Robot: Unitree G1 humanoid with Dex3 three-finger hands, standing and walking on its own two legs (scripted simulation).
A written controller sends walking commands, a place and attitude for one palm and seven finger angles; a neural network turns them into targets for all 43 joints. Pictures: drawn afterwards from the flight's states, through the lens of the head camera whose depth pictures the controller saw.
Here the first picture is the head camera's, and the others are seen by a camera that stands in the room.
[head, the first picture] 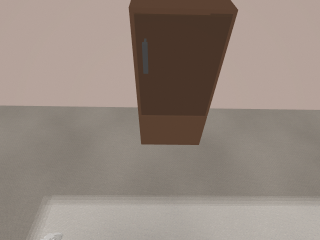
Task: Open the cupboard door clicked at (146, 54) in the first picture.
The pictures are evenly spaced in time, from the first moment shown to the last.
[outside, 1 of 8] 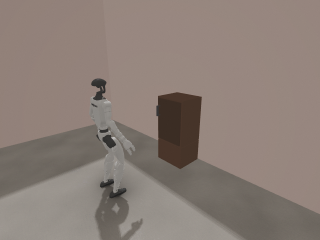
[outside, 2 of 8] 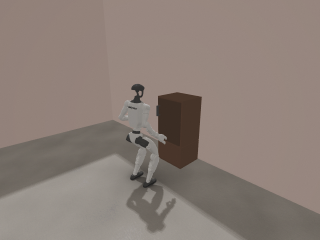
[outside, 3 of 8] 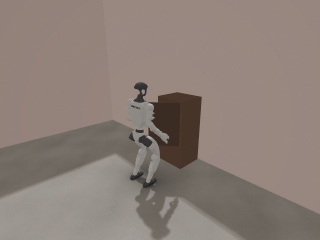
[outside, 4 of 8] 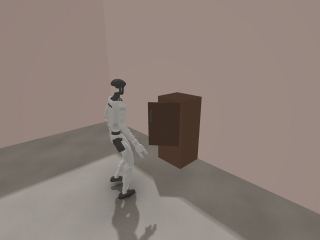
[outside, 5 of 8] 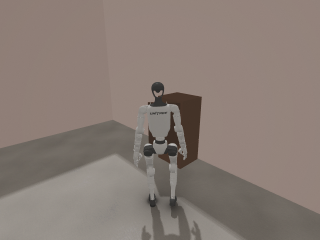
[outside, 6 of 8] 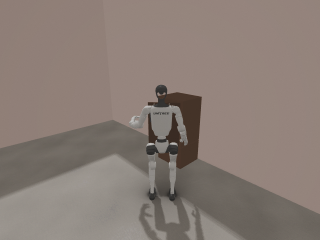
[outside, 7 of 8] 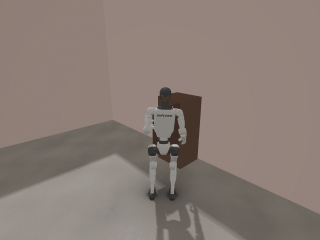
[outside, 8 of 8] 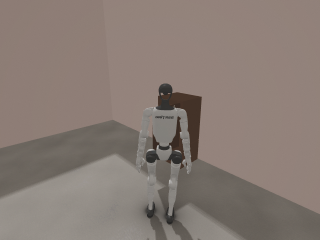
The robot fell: no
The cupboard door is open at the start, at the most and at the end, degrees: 0 83 83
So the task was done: yes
